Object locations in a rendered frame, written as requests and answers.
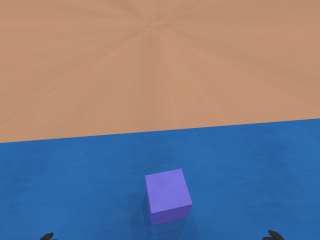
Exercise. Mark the robot right hand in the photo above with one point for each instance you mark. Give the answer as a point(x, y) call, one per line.
point(275, 236)

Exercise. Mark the carton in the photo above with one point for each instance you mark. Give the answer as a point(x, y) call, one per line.
point(168, 196)

